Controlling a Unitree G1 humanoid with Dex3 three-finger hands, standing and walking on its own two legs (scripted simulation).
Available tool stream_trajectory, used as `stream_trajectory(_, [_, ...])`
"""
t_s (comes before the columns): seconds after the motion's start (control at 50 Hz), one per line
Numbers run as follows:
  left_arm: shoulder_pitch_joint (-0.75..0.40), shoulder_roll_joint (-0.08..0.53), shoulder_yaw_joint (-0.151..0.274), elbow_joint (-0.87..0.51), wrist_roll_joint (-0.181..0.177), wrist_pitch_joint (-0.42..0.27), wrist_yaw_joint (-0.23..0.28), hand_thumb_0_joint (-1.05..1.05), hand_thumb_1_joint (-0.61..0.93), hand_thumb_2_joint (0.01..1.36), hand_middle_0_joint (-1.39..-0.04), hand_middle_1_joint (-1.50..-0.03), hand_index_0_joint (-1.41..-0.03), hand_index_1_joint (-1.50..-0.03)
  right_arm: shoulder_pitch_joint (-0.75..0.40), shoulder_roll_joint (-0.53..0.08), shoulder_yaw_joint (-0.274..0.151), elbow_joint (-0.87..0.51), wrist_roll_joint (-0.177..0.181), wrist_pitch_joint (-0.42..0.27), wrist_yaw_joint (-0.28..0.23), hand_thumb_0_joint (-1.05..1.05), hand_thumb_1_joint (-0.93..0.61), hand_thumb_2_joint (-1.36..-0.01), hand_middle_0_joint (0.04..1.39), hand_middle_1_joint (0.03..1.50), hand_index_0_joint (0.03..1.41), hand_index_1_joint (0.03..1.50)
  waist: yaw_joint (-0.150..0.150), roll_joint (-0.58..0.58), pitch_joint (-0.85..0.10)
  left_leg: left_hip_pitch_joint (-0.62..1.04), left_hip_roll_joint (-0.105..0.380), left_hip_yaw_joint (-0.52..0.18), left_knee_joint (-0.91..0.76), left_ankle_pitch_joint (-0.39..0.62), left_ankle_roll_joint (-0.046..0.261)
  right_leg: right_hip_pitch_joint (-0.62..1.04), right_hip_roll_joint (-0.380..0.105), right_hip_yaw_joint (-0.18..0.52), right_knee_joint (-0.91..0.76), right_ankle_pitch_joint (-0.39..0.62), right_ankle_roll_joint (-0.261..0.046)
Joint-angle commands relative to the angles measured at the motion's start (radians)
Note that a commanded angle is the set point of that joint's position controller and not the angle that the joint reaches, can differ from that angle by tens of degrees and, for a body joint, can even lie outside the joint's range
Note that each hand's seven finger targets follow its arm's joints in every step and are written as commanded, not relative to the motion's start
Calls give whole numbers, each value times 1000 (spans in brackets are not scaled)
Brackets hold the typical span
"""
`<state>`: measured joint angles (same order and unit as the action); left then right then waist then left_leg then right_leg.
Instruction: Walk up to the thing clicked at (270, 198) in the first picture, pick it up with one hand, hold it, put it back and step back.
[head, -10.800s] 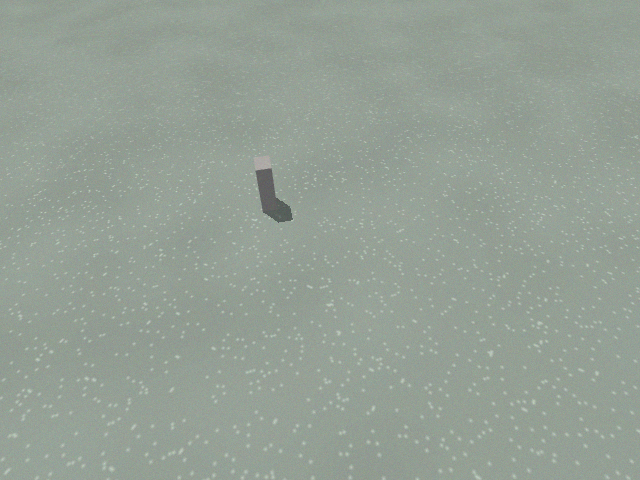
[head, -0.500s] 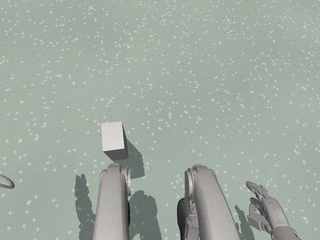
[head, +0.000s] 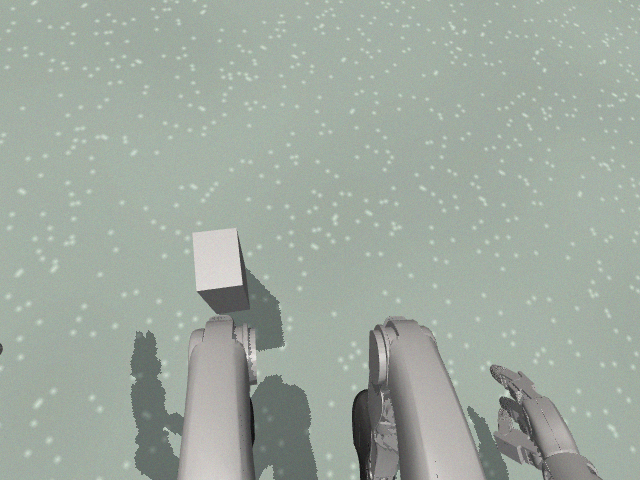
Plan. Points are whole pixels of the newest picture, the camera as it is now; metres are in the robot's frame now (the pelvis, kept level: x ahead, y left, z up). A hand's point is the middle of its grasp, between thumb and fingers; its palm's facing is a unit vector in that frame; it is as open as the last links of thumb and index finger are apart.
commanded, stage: go down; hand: left
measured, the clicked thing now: (225, 276) +0.42 +0.17 -0.32
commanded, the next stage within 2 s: approach in 0.40 s
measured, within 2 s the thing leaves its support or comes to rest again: neither
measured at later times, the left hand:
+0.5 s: hand out of the picture +0.36 +0.39 -0.03, palm faces +0.11 -0.99 -0.10, open 17.7 cm
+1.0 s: hand (115, 275) +0.38 +0.31 -0.20, palm faces +0.02 -1.00 +0.08, open 17.7 cm
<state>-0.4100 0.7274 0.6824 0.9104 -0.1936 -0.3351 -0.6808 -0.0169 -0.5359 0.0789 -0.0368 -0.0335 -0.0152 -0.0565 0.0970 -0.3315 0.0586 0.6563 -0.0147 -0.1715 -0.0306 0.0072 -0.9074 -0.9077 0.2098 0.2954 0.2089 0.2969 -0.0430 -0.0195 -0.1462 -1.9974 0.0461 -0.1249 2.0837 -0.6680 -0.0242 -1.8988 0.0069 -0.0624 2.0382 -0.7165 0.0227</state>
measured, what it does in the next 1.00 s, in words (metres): lowers itself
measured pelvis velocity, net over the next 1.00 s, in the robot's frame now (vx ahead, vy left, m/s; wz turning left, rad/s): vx -0.01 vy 0.00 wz -0.09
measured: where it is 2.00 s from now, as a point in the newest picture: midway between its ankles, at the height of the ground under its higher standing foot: (305, 468)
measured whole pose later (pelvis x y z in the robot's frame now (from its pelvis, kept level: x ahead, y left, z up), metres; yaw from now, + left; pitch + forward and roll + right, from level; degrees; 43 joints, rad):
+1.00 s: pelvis -0.01 +0.00 -0.11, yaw -5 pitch +26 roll -10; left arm -0.56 0.71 0.71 1.18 -0.29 -0.71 -0.74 -0.02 -0.60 0.00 -0.08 -0.05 -0.06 -0.07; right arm 0.00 -0.35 0.20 0.66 -0.12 -0.19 0.04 0.01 -0.92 -0.90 0.21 0.30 0.21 0.30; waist -0.14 -0.12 0.04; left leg -2.24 0.04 -0.22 2.46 -0.68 -0.04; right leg -2.12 0.05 -0.11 2.37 -0.71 0.04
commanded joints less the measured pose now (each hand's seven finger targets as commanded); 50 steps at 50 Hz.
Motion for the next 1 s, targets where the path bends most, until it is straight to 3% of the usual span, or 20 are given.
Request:
stream_trajectory(0.0, [-196, 370, 65, -180, -31, -57, -6, 0, -558, 69, -38, -40, -24, -51, 90, -221, -88, -76, 4, -33, -17, 0, -905, -906, 200, 299, 200, 299, 26, 228, -540, 491, -2, 26, -305, 40, 41, 168, 22, -28, -214, 96, -68])
stream_trajectory(0.08, [-181, 388, 75, -186, -32, -51, -10, 0, -569, 53, -44, -41, -32, -48, 100, -229, -84, -74, 8, -34, -17, 0, -910, -906, 200, 299, 200, 299, 34, 289, -573, 551, -2, 9, -314, 84, 32, 140, 18, -35, -180, 129, -72])
stream_trajectory(0.1, [-194, 379, 69, -180, -35, -51, -10, 0, -578, 56, -45, -43, -32, -53, 109, -226, -84, -72, 8, -34, -16, 0, -909, -906, 200, 299, 200, 299, 22, 256, -573, 531, -6, 16, -297, 93, 34, 147, 17, -34, -191, 128, -70])
stream_trajectory(0.12, [-168, 397, 87, -175, -37, -50, -11, 0, -592, 58, -41, -44, -30, -52, 99, -226, -83, -72, 10, -33, -18, 0, -909, -906, 200, 299, 200, 299, 39, 251, -574, 540, -6, 19, -295, 98, 36, 142, 18, -32, -191, 128, -70])
stream_trajectory(0.16, [-170, 401, 97, -172, -45, -49, -14, 0, -594, 43, -44, -39, -36, -44, 105, -229, -79, -73, 11, -32, -16, 0, -911, -906, 200, 299, 200, 299, 41, 266, -572, 539, -8, 15, -291, 119, 35, 135, 17, -32, -177, 140, -72])
stream_trajectory(0.28, [-154, 407, 116, -119, -58, -51, -26, 0, -589, 66, -39, -44, -26, -55, 107, -222, -74, -66, 7, -32, -14, 0, -907, -906, 200, 299, 200, 299, 29, 186, -562, 460, -16, 56, -223, 173, 52, 192, 19, -19, -198, 174, -62])
stream_trajectory(0.34, [-188, 434, 124, -128, -60, -61, -35, 0, -597, 58, -42, -43, -29, -54, 104, -222, -71, -70, 6, -33, -11, 0, -912, -907, 200, 299, 200, 299, 23, 162, -561, 404, -16, 65, -207, 142, 56, 219, 21, -7, -207, 152, -58])
stream_trajectory(0.46, [-215, 456, 133, -113, -58, -70, -62, 0, -597, 62, -47, -44, -30, -58, 122, -231, -68, -52, -3, -34, -10, 0, -911, -908, 200, 299, 200, 299, 21, 200, -621, 453, -13, 61, -178, 219, 52, 216, 21, -17, -160, 214, -62])
stream_trajectory(0.48, [-239, 456, 128, -120, -57, -71, -65, 0, -598, 74, -90, -89, -47, -125, 123, -232, -69, -50, -5, -33, -11, 0, -927, -907, 200, 299, 199, 299, 16, 197, -625, 459, -12, 62, -171, 218, 53, 210, 21, -14, -166, 215, -60])
stream_trajectory(0.5, [-256, 482, 139, -131, -53, -73, -65, 0, -584, 25, -88, -49, -50, -79, 121, -234, -67, -51, -7, -33, -12, 0, -913, -902, 199, 299, 199, 299, 18, 218, -628, 464, -12, 61, -175, 219, 51, 204, 21, -16, -158, 214, -63])
stream_trajectory(0.56, [-277, 434, 121, -69, -60, -88, -76, 0, -556, 14, -78, -44, -45, -69, 114, -233, -64, -38, -11, -36, -10, 0, -912, -901, 199, 299, 199, 299, -5, 208, -545, 414, -9, 55, -160, 165, 50, 135, 25, -24, -139, 171, -65])
stream_trajectory(0.6, [-262, 373, 102, 6, -74, -111, -90, 0, -588, 3, -82, -46, -52, -68, 102, -237, -57, -29, -16, -40, -6, 0, -912, -901, 199, 299, 199, 299, -28, 197, -478, 383, -8, 43, -137, 156, 48, 74, 26, -39, -106, 164, -69])
stream_trajectory(0.68, [-302, 329, 72, 89, -106, -199, -112, 0, -581, 4, -76, -52, -52, -68, 81, -236, -34, -28, -29, -50, 7, 0, -908, -899, 199, 299, 199, 299, -63, 123, -414, 254, -10, 50, -69, 84, 52, 79, 33, -50, -81, 122, -60])
stream_trajectory(0.76, [-337, 283, 37, 144, -131, -294, -124, 0, -590, 0, -80, -46, -63, -54, 58, -255, -12, -39, -51, -63, 23, 0, -915, -898, 200, 299, 199, 299, -80, 133, -447, 256, -8, 38, -9, 76, 42, 46, 40, -73, -21, 117, -61])
stream_trajectory(0.78, [-380, 284, 31, 83, -140, -324, -123, 0, -596, 0, -77, -48, -62, -54, 39, -257, -4, -51, -57, -66, 28, 0, -916, -898, 200, 299, 199, 299, -68, 165, -466, 278, -5, 32, 0, 80, 36, 33, 42, -81, 1, 118, -64])
stream_trajectory(0.84, [-345, 341, 75, 113, -136, -379, -100, 0, -611, 0, -88, -55, -73, -63, 18, -273, 14, -52, -76, -59, 39, 0, -920, -900, 200, 299, 199, 299, -44, 203, -483, 277, -2, 28, 43, 95, 27, 28, 49, -94, 49, 121, -65])
stream_trajectory(0.9, [-279, 308, 74, 135, -136, -424, -73, 0, -611, 0, -88, -55, -73, -63, -18, -279, 35, -60, -99, -44, 51, 0, -918, -901, 200, 299, 199, 299, -35, 229, -441, 241, 0, 30, 72, 67, 23, 21, 55, -108, 80, 108, -65])
stream_trajectory(0.92, [-274, 325, 86, 89, -136, -442, -58, 0, -611, 0, -88, -60, -70, -71, -28, -282, 39, -61, -102, -37, 54, 0, -921, -902, 200, 299, 199, 299, -17, 247, -438, 236, 0, 31, 73, 68, 21, 18, 57, -111, 92, 107, -66])
stream_trajectory(0.96, [-247, 351, 101, 101, -122, -463, -38, 0, -588, 0, -86, -53, -68, -63, -47, -299, 49, -56, -115, -21, 55, 0, -919, -902, 200, 299, 199, 299, -20, 293, -430, 248, 9, 24, 84, 78, 16, 5, 60, -121, 125, 127, -66])
stream_trajectory(0.98, [-257, 338, 88, 66, -118, -479, -32, 0, -583, 0, -90, -48, -69, -60, -55, -306, 61, -62, -122, -13, 57, 0, -925, -904, 200, 299, 199, 299, -37, 313, -449, 277, 11, 15, 92, 116, 9, 17, 59, -130, 146, 158, -65])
